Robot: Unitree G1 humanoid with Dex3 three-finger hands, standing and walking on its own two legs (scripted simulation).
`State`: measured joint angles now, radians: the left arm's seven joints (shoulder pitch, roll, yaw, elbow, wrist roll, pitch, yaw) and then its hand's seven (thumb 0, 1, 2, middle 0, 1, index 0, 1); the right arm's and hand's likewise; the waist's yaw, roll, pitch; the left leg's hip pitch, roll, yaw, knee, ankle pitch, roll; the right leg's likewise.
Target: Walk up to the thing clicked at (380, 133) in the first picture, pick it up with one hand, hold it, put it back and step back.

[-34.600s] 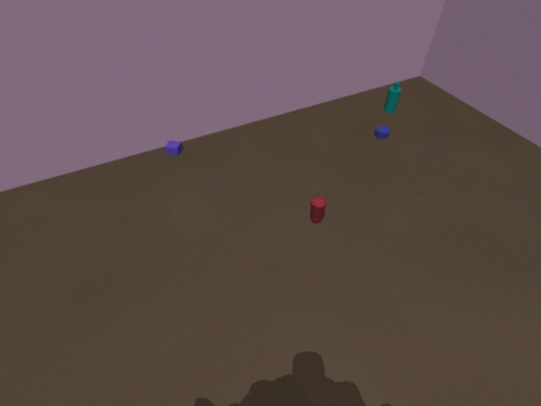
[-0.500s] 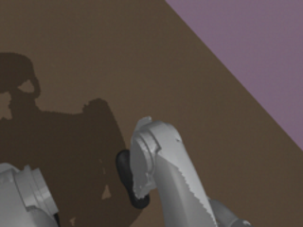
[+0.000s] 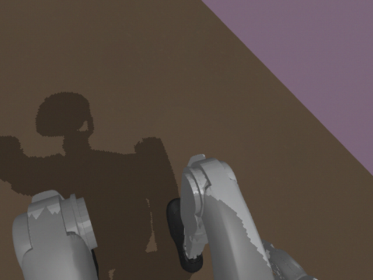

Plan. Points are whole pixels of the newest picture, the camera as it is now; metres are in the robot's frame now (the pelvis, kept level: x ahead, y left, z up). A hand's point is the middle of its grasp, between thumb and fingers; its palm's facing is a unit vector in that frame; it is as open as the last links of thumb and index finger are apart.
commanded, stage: settle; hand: left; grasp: from above
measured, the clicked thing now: out of the picture +0.47 +0.40 -0.22
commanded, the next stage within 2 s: lift in 0.28 s
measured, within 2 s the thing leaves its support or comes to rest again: neither
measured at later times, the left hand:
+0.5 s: hand out of the picture +0.45 +0.37 -0.13, palm faces -0.44 -0.12 -0.89, open 9.8 cm
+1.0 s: hand out of the picture +0.38 +0.37 -0.01, palm faces -0.45 -0.15 -0.88, open 9.8 cm
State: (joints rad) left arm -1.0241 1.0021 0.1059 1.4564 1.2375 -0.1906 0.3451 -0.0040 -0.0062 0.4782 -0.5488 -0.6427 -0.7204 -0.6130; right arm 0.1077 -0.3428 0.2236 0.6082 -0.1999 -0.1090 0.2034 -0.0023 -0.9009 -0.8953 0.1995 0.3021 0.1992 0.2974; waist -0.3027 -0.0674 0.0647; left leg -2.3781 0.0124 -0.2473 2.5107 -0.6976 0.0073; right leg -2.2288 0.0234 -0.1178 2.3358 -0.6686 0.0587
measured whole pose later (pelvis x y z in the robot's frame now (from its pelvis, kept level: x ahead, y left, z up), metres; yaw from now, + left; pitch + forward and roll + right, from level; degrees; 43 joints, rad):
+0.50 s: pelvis -0.01 -0.01 +0.02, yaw +3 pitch +33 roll -13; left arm -1.01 0.92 0.11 1.30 1.23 -0.20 0.18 0.00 0.00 0.47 -0.55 -0.63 -0.72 -0.61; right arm 0.16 -0.33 0.15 0.59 -0.13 0.03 0.13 0.00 -0.91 -0.90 0.20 0.30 0.20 0.30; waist -0.27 -0.01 0.02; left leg -2.36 0.00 -0.19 2.42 -0.64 0.01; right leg -2.23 0.00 -0.08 2.29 -0.65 0.05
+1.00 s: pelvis -0.01 -0.01 +0.09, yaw +8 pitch +35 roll -8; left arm -0.71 0.74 0.05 0.91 1.04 -0.17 0.00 0.00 0.02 0.47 -0.52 -0.65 -0.69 -0.64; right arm 0.17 -0.29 0.02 0.61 -0.04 0.09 0.07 0.00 -0.91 -0.90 0.20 0.30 0.20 0.30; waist -0.14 0.04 -0.14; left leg -2.13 0.02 -0.11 2.16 -0.64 0.01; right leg -2.04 -0.03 -0.03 2.08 -0.65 0.06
